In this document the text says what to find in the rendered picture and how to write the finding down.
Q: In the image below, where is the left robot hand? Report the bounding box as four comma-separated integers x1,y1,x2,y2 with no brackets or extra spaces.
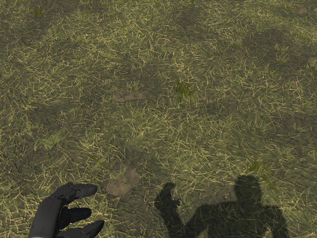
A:
28,181,105,238

